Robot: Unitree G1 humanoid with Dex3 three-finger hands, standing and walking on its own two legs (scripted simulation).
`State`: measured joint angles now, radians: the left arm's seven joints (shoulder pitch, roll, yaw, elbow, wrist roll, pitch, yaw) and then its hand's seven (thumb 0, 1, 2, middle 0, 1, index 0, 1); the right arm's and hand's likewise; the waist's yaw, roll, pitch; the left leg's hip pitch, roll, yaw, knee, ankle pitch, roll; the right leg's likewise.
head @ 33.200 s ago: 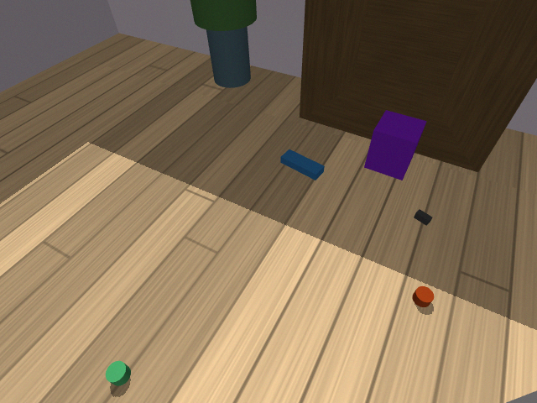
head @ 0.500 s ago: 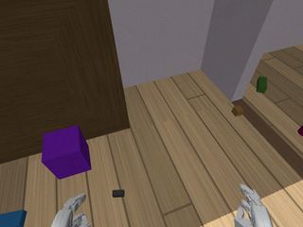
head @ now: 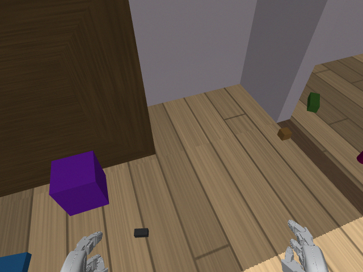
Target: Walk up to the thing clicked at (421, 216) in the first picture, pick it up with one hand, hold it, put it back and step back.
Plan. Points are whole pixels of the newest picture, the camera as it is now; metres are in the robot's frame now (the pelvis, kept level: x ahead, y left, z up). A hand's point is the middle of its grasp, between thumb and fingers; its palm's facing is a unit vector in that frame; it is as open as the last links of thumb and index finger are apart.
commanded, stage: home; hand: left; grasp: from above
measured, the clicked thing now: (141, 232) +0.46 +0.24 -0.70
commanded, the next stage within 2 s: stand in 0.08 s
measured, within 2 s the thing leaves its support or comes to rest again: neither
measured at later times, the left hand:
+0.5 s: hand out of the picture +0.09 +0.24 -0.10, palm faces +0.05 -0.94 -0.34, open 7.4 cm
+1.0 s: hand out of the picture +0.01 +0.25 -0.10, palm faces +0.05 -0.94 -0.34, open 7.4 cm
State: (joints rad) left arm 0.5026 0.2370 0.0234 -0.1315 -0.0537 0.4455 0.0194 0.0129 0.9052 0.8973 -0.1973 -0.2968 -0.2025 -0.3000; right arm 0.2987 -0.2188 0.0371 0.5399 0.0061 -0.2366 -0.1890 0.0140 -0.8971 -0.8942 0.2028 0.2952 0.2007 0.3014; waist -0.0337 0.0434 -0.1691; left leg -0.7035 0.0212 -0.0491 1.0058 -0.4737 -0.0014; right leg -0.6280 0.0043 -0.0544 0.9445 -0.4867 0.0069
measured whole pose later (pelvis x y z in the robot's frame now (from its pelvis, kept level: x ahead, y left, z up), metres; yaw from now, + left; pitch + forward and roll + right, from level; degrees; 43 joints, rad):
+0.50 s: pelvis -0.01 +0.01 +0.04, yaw +1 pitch -1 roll +0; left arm 0.22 0.29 0.05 0.79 0.05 0.05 0.03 0.01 0.91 0.90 -0.20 -0.30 -0.20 -0.30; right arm 0.19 -0.29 -0.04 0.92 -0.06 -0.03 -0.01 0.01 -0.90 -0.89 0.20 0.30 0.20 0.30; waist 0.03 -0.01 0.03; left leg -0.36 -0.02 -0.02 0.70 -0.33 0.02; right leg -0.31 -0.04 -0.03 0.70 -0.37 0.02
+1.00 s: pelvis -0.01 +0.01 +0.06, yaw +2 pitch -4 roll +0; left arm 0.19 0.29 0.03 1.14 0.04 0.01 0.02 0.01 0.91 0.90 -0.20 -0.30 -0.20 -0.30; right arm 0.14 -0.29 -0.03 1.12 -0.03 0.00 -0.02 0.01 -0.90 -0.89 0.20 0.30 0.20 0.30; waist 0.02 0.02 0.06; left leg -0.15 -0.03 -0.03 0.39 -0.17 0.02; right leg -0.10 -0.05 -0.05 0.38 -0.21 0.03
